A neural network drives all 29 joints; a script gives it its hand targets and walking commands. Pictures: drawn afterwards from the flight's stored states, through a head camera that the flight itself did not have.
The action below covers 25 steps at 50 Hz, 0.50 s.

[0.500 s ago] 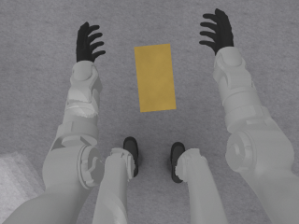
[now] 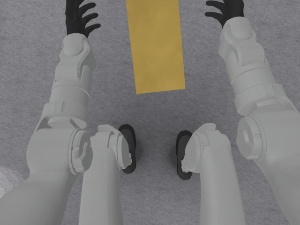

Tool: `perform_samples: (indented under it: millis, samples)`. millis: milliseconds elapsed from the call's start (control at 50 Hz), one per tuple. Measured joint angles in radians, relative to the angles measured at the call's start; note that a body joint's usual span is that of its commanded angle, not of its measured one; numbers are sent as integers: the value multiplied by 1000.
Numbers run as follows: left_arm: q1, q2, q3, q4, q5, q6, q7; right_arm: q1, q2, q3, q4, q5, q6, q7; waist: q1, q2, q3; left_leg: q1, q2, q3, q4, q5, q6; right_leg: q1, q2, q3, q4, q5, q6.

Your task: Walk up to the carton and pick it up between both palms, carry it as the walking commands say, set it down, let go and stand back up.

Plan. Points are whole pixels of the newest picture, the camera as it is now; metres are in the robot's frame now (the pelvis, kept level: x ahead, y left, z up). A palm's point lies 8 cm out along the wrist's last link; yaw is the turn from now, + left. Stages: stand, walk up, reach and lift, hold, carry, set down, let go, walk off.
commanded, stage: reach and lift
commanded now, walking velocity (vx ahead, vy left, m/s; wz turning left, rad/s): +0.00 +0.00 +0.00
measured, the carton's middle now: (155, 52) +0.53 +0.00 -0.37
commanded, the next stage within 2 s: none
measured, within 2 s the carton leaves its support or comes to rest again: leaves its support in 1.64 s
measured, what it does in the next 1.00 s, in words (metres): lowers itself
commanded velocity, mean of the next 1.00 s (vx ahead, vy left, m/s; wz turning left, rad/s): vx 0.00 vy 0.00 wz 0.00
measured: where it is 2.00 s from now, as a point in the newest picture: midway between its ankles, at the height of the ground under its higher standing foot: (154, 160)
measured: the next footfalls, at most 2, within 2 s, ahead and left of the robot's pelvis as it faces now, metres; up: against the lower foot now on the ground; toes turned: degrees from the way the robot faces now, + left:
none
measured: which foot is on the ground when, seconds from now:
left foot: down 0.00-1.00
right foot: down 0.00-1.00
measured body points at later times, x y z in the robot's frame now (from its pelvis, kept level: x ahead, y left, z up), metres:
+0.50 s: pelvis -0.02 +0.00 -0.09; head +0.36 +0.00 +0.15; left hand +0.54 +0.17 -0.28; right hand +0.55 -0.14 -0.28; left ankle +0.12 +0.12 -0.44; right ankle +0.09 -0.11 -0.44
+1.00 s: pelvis -0.02 +0.00 -0.11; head +0.36 -0.01 +0.12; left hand +0.54 +0.17 -0.30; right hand +0.55 -0.14 -0.31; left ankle +0.12 +0.13 -0.44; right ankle +0.09 -0.12 -0.44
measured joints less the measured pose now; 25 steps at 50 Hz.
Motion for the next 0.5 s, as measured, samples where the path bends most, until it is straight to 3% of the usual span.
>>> perform_samples:
  millis: [500]
  samples:
    - [-248,84,-132,228,-115,-72,-11,-208,-82,144,189,117,-70,14,4,12,306,-141,-11,-4,305,-21,1,-137,0,21,317,-37,6]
